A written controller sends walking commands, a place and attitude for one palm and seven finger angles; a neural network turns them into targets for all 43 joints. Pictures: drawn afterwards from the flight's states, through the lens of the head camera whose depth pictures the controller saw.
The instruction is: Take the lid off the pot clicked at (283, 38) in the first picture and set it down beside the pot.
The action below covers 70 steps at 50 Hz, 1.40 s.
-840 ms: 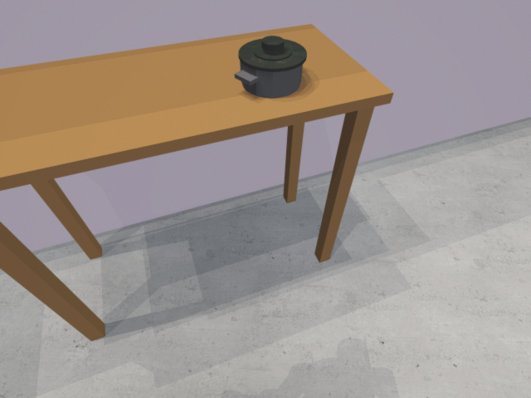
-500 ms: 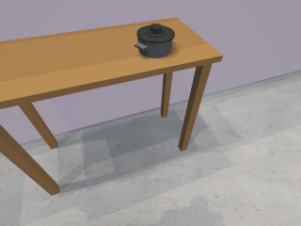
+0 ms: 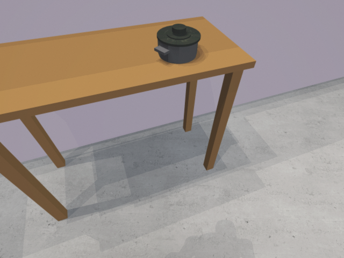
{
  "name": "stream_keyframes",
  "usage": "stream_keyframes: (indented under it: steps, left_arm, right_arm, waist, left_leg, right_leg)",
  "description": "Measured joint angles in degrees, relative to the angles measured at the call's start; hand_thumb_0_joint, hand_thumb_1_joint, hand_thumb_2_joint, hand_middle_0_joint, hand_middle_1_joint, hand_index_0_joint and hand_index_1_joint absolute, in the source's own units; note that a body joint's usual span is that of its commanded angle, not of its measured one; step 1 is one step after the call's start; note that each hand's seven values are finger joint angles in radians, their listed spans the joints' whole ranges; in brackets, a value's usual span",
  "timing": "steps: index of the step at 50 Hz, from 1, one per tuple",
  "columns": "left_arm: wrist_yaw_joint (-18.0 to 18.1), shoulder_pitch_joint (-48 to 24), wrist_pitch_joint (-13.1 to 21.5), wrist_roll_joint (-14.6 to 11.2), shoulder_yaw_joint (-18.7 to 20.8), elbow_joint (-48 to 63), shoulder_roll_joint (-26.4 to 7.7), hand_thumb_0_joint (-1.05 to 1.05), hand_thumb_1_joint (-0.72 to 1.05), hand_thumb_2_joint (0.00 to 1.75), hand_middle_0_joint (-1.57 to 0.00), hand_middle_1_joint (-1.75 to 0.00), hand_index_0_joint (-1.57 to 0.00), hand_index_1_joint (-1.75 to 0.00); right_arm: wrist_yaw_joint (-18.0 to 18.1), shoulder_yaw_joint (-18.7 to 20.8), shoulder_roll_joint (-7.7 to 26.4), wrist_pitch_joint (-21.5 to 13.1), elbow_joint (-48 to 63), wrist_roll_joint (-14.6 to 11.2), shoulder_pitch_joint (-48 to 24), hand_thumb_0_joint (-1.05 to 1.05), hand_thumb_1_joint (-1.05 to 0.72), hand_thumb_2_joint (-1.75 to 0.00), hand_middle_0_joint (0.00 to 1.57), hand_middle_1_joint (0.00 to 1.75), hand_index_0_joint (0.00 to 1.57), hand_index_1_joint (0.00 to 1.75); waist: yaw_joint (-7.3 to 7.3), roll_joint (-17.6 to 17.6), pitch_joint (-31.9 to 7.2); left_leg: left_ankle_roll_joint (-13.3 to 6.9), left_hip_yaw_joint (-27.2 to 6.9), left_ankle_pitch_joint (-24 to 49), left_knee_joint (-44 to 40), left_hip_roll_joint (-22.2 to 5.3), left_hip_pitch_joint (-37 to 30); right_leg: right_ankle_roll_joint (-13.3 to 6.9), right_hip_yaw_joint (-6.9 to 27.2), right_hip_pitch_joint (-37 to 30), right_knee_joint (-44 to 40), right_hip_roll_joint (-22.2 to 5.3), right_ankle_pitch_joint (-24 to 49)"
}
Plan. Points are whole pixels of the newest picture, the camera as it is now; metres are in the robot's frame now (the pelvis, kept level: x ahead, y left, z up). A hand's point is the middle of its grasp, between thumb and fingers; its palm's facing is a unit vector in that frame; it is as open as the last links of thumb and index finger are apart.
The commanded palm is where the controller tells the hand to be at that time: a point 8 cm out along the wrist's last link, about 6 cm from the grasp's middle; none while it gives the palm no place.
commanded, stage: walk to a spot facing it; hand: left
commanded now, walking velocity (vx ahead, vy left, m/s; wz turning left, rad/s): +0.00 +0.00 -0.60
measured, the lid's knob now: (179, 28) +0.83 +0.03 +0.15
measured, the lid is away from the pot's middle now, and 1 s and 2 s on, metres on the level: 0.00 0.00 0.00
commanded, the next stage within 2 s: none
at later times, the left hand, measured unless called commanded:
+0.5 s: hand out of the picture +0.05 +0.16 -0.16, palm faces -0.17 -0.95 -0.26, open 7.4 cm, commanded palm none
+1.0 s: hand (127, 246) +0.18 +0.14 -0.16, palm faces -0.53 -0.81 -0.25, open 7.4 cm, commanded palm none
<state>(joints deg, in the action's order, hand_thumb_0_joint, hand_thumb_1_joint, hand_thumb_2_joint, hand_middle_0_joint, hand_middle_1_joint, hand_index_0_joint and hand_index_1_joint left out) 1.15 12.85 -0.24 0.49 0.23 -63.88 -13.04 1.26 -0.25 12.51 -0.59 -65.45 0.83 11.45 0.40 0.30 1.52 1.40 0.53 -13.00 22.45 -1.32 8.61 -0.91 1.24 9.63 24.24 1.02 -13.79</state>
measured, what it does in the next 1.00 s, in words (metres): steps on the spot, turning right: left foot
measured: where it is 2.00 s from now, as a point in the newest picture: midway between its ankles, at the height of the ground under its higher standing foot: outside the picture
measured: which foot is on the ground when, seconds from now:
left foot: down 0.00-0.26, up 0.28-0.70, down 0.72-1.00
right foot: down 0.00-0.72, up 0.74-1.00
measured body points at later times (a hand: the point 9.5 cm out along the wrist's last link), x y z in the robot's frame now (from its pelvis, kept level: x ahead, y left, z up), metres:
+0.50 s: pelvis -0.01 -0.03 +0.00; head +0.03 -0.05 +0.44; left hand +0.06 +0.21 -0.14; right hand +0.03 -0.29 -0.15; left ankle +0.00 +0.13 -0.68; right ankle -0.01 -0.10 -0.74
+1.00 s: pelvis -0.01 +0.00 -0.01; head +0.02 -0.02 +0.44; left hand +0.21 +0.18 -0.14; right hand -0.10 -0.25 -0.14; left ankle +0.03 +0.13 -0.74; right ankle -0.06 -0.13 -0.70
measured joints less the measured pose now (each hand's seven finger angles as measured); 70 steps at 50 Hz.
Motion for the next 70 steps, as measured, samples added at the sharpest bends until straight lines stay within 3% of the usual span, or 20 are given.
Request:
stream_keyframes:
  steps: [8, 12, 14, 17, 20, 29, 35, 37, 39, 42, 44, 48, 51, 53, 54, 57, 60, 65, 70]
  left_arm:
    - [-1.0, 1.8, -2.5, 0.3, 1.9, 3.5, 0.7, 0.0, 0.9, 0.9, -0.2, -0.3, -0.2, -0.3]
    - [-1.6, 2.5, -2.9, 0.5, 3.0, 5.8, 0.7, 0.0, 0.9, 0.9, -0.2, -0.3, -0.2, -0.3]
    - [-1.6, 2.7, -2.3, 0.8, 3.2, 6.6, 1.3, 0.0, 0.9, 0.9, -0.2, -0.3, -0.2, -0.3]
    - [-0.8, 3.0, -1.4, 0.5, 3.2, 8.0, 2.1, 0.0, 0.9, 0.9, -0.2, -0.3, -0.2, -0.3]
    - [-0.4, 3.3, -1.3, 0.3, 3.1, 8.8, 2.7, 0.0, 0.9, 0.9, -0.2, -0.3, -0.21, -0.3]
    - [-0.7, 3.9, -1.9, 0.5, 3.4, 10.7, 1.9, 0.0, 0.9, 0.9, -0.2, -0.3, -0.21, -0.3]
    - [-0.8, 2.7, -2.9, 0.5, 4.0, 12.0, -0.4, 0.0, 0.9, 0.9, -0.2, -0.3, -0.21, -0.3]
    - [-1.0, 2.1, -3.3, 0.4, 4.4, 12.5, -1.3, 0.0, 0.9, 0.9, -0.2, -0.3, -0.21, -0.3]
    - [-1.4, 0.7, -3.5, 0.8, 4.9, 12.7, -2.7, 0.0, 0.9, 0.9, -0.2, -0.3, -0.21, -0.3]
    - [-2.2, -0.6, -3.4, 0.9, 5.4, 13.2, -3.9, 0.0, 0.9, 0.9, -0.2, -0.3, -0.2, -0.3]
    - [-2.7, -1.0, -3.6, 0.7, 5.3, 13.5, -4.2, 0.0, 0.9, 0.9, -0.2, -0.3, -0.2, -0.3]
    - [-3.3, -2.0, -4.3, 0.5, 4.7, 13.3, -3.9, 0.0, 0.91, 0.9, -0.2, -0.3, -0.2, -0.3]
    - [-3.6, -3.1, -4.3, 0.4, 4.0, 13.1, -3.2, 0.0, 0.91, 0.9, -0.2, -0.3, -0.2, -0.3]
    - [-3.8, -3.8, -3.7, 0.4, 3.6, 13.3, -2.8, 0.0, 0.91, 0.9, -0.2, -0.3, -0.2, -0.3]
    - [-3.8, -4.1, -3.0, 0.5, 3.3, 13.6, -2.8, 0.0, 0.9, 0.9, -0.2, -0.3, -0.2, -0.3]
    - [-2.8, -5.3, -1.6, 0.1, 2.7, 14.1, -1.2, 0.0, 0.9, 0.9, -0.2, -0.3, -0.2, -0.3]
    - [-2.1, -4.4, -1.8, 0.2, 2.5, 14.4, 0.0, 0.0, 0.9, 0.9, -0.2, -0.3, -0.2, -0.3]
    - [-2.3, -1.3, -1.1, 0.5, 2.0, 13.4, 0.7, 0.0, 0.9, 0.9, -0.2, -0.3, -0.21, -0.3]
    - [-2.5, 1.8, -0.8, 0.6, 2.2, 12.1, 0.5, 0.0, 0.9, 0.9, -0.21, -0.3, -0.21, -0.3]
  right_arm:
    - [0.3, 1.8, -1.7, 1.2, 4.9, 0.2, 0.1, 0.01, -0.9, -0.89, 0.2, 0.3, 0.2, 0.3]
    - [0.0, 2.7, -1.7, 1.7, 6.9, 0.5, 0.1, 0.01, -0.9, -0.89, 0.2, 0.3, 0.2, 0.3]
    - [0.0, 3.2, -1.0, 2.2, 7.6, 0.4, 0.0, 0.01, -0.9, -0.89, 0.2, 0.3, 0.2, 0.3]
    - [0.1, 3.5, -0.2, 3.4, 8.1, 0.2, -0.9, 0.01, -0.9, -0.89, 0.2, 0.3, 0.2, 0.3]
    - [0.1, 3.7, 0.2, 3.4, 9.3, 0.3, -2.4, 0.01, -0.9, -0.89, 0.2, 0.3, 0.2, 0.3]
    - [0.1, 3.5, -0.1, 3.1, 13.8, -0.2, -6.8, 0.01, -0.9, -0.89, 0.2, 0.3, 0.2, 0.3]
    - [0.3, 2.8, -0.8, 1.9, 16.4, -0.7, -6.9, 0.01, -0.9, -0.89, 0.2, 0.3, 0.2, 0.3]
    - [0.4, 2.5, -0.7, 1.0, 17.3, -0.4, -5.7, 0.01, -0.9, -0.89, 0.2, 0.3, 0.2, 0.3]
    - [0.3, 1.9, -1.2, 1.1, 17.5, 0.1, -4.3, 0.01, -0.9, -0.89, 0.2, 0.3, 0.2, 0.3]
    - [0.2, 1.1, -1.4, 1.3, 16.9, 0.6, -1.9, 0.01, -0.9, -0.89, 0.2, 0.3, 0.2, 0.3]
    - [0.2, 0.9, -1.3, 1.3, 16.3, 0.7, -0.6, 0.01, -0.9, -0.89, 0.2, 0.3, 0.2, 0.3]
    - [-0.1, 1.1, -0.6, 1.1, 15.4, 0.8, 1.4, 0.01, -0.9, -0.89, 0.21, 0.3, 0.2, 0.3]
    - [-0.4, 1.7, 0.3, 1.1, 14.8, 0.9, 2.7, 0.01, -0.9, -0.89, 0.21, 0.3, 0.2, 0.3]
    - [-0.5, 2.1, 1.2, 1.2, 14.5, 0.9, 3.8, 0.01, -0.9, -0.89, 0.21, 0.3, 0.2, 0.3]
    - [-0.6, 2.4, 1.7, 1.3, 14.4, 0.7, 4.7, 0.01, -0.9, -0.89, 0.21, 0.3, 0.2, 0.3]
    - [-0.4, 3.0, 3.5, 3.2, 12.5, 0.4, 4.8, 0.01, -0.9, -0.89, 0.2, 0.3, 0.2, 0.3]
    - [-0.9, 3.4, 4.0, 4.0, 11.5, 0.8, 4.9, 0.01, -0.9, -0.89, 0.2, 0.3, 0.2, 0.3]
    - [-1.8, 3.7, 3.1, 2.9, 12.5, 1.0, 4.6, 0.01, -0.91, -0.89, 0.2, 0.3, 0.2, 0.3]
    - [-2.2, 3.4, 1.2, 1.3, 14.1, 0.7, 3.4, 0.01, -0.91, -0.89, 0.2, 0.3, 0.2, 0.3]
  waist:
    - [0.38, 0.9, 1.1]
    - [1.24, 1.0, 2.3]
    - [0.82, -1.1, 2.9]
    - [0.97, -1.8, 3.3]
    - [1.31, -1.6, 3.6]
    - [2.43, 0.2, 2.5]
    - [2.74, 1.5, 1.2]
    - [1.89, 1.5, 0.6]
    - [1.76, 2.9, 1.1]
    - [1.68, 3.4, 1.4]
    - [1.58, 3.1, 1.7]
    - [0.6, 1.7, 2.4]
    - [-0.64, 0.5, 3.1]
    - [-1.37, -0.4, 3.4]
    - [-1.76, -0.7, 3.4]
    - [-2.38, -2.8, 4.3]
    - [-2.04, -2.5, 3.4]
    - [-1.79, -0.8, 1.2]
    - [-0.42, 0.7, -0.2]
  left_leg:
    - [0.2, 4.8, -3.9, 6.6, -1.2, 3.0]
    - [0.9, 7.9, -6.4, 10.7, -2.4, 3.8]
    - [1.1, 7.2, -9.3, 16.5, -4.2, 6.0]
    - [0.5, 2.2, -14.4, 31.7, -2.1, 12.4]
    - [0.8, 0.5, -12.5, 37.8, -0.9, 15.9]
    - [1.4, -2.1, -10.5, 27.8, 0.7, 14.7]
    - [0.1, -3.1, -6.4, 10.3, 2.2, 7.8]
    - [-1.2, -3.7, -2.6, 5.1, 1.7, 5.9]
    - [-1.2, -2.4, -2.6, 6.0, 1.8, 5.7]
    - [-0.9, -0.7, -2.6, 4.3, 0.8, 3.9]
    - [-0.8, 0.7, -2.4, 3.3, -0.2, 2.8]
    - [0.0, 3.9, -3.3, 3.4, -2.4, 1.2]
    - [1.1, 6.3, -5.1, 5.6, -4.3, 1.1]
    - [2.2, 7.5, -7.3, 9.0, -5.8, 1.9]
    - [2.5, 8.0, -8.8, 12.7, -6.5, 3.4]
    - [1.6, 3.6, -16.6, 31.7, -6.4, 11.1]
    - [1.3, 2.6, -14.3, 39.6, -4.9, 16.0]
    - [1.7, 3.5, -9.8, 32.8, -3.6, 17.6]
    - [1.4, 2.8, -9.2, 22.4, -1.6, 15.0]
  right_leg:
    - [-0.3, 4.5, 6.4, 9.5, 1.5, -3.3]
    - [0.0, 1.2, 9.2, 15.9, 0.2, -7.1]
    - [-2.0, 0.0, 9.3, 16.3, 1.7, -6.8]
    - [-3.5, 0.1, 8.9, 14.0, 2.7, -5.5]
    - [-3.9, 1.8, 7.7, 9.6, 3.6, -2.5]
    - [-3.2, 9.1, 6.9, 2.7, 5.7, 3.0]
    - [-1.4, 13.2, 8.8, 3.8, 7.4, 3.5]
    - [-0.3, 12.4, 11.7, 9.4, 8.2, -1.7]
    - [1.6, 8.3, 16.2, 21.2, 6.6, -9.5]
    - [3.5, 3.6, 21.2, 35.3, 3.5, -9.9]
    - [4.3, 1.7, 22.2, 38.0, 1.1, -9.2]
    - [4.8, -1.2, 19.5, 30.5, -2.4, -9.4]
    - [3.8, -2.7, 15.6, 21.9, -3.2, -9.3]
    - [2.8, -3.7, 11.7, 14.3, -2.9, -6.0]
    - [1.5, -3.9, 10.0, 10.4, -2.8, -0.8]
    - [-1.0, -4.0, 10.8, 12.9, -0.8, -1.7]
    - [-1.6, -2.3, 9.2, 10.3, 0.2, -2.1]
    - [-2.3, 1.3, 6.7, 5.0, 1.3, 0.1]
    - [-2.1, 5.0, 5.1, 2.9, 2.6, 0.2]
